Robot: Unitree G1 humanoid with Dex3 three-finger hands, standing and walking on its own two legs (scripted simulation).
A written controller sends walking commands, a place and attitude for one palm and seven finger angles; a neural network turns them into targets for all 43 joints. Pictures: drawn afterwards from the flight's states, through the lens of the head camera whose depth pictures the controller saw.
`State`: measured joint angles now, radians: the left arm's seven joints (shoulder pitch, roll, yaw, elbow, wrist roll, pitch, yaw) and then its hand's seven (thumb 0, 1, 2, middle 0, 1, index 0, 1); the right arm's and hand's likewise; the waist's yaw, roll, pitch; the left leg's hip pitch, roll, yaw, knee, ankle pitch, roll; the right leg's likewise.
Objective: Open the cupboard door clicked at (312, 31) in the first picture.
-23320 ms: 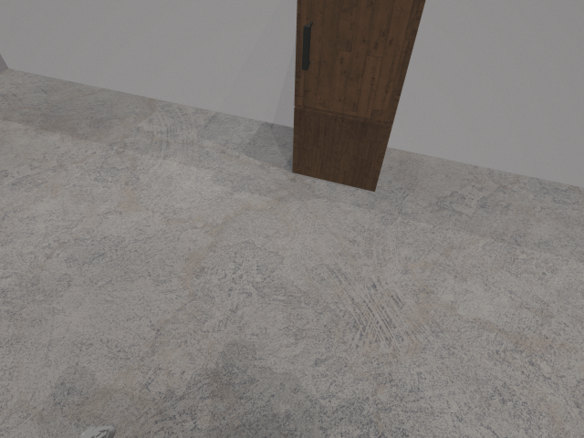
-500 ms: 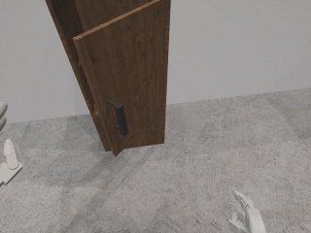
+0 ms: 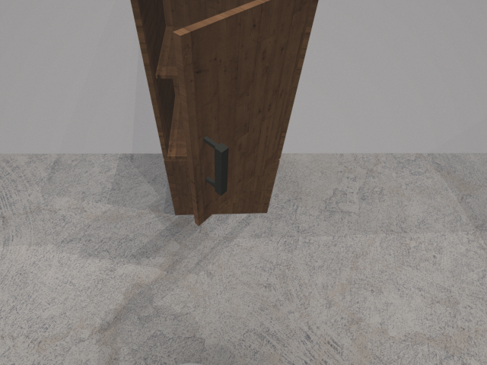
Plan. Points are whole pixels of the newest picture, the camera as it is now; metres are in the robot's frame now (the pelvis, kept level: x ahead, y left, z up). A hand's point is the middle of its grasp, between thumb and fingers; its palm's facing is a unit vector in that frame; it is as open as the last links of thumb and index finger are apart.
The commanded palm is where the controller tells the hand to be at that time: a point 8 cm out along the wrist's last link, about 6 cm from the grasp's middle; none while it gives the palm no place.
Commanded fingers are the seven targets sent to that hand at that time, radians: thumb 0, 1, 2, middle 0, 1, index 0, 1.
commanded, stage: let the arm hang, fingers relaxed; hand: left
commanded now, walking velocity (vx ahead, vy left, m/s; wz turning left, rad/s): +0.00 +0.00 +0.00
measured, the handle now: (214, 166) +0.56 +0.10 -0.08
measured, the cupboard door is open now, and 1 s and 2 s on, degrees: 45 45 45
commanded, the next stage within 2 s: look to check the result in 0.68 s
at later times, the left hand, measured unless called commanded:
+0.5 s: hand out of the picture -0.02 +0.17 -0.17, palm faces +0.02 -0.99 -0.16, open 7.4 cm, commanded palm none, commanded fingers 0.00 0.90 0.90 -0.20 -0.30 -0.20 -0.30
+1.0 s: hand out of the picture -0.02 +0.16 -0.17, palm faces +0.01 -0.99 -0.17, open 7.4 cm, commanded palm none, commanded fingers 0.00 0.90 0.90 -0.20 -0.30 -0.20 -0.30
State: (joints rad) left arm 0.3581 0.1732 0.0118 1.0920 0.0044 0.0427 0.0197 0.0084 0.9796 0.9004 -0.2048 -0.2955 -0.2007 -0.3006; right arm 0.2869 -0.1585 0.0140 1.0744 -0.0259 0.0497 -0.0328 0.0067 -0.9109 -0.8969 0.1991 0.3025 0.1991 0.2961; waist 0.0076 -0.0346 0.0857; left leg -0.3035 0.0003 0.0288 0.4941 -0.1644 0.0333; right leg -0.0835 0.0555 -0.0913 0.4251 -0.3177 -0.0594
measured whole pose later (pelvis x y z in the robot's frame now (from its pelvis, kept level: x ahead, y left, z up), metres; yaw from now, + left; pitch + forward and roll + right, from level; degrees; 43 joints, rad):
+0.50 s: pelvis +0.00 +0.02 +0.00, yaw -1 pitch -1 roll +0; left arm 0.34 0.10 0.00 1.14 0.01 0.00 0.04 0.00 0.91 0.90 -0.20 -0.29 -0.19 -0.30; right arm 0.30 -0.11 0.00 1.15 -0.03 0.02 -0.04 0.01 -0.92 -0.90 0.20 0.30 0.20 0.30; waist -0.01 0.01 0.01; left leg -0.26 -0.04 0.08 0.41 -0.13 0.07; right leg -0.10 0.01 -0.05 0.44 -0.32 -0.02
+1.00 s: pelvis +0.02 +0.01 +0.00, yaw -2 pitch -1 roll +1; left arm 0.35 0.11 0.00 1.16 0.00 0.00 0.04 0.01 0.91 0.90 -0.20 -0.29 -0.20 -0.30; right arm 0.29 -0.11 0.00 1.16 -0.02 0.01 -0.05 0.00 -0.91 -0.90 0.20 0.30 0.20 0.30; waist -0.01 0.00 0.05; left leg -0.23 -0.03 0.08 0.41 -0.16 0.05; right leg -0.05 0.02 -0.05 0.40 -0.33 -0.04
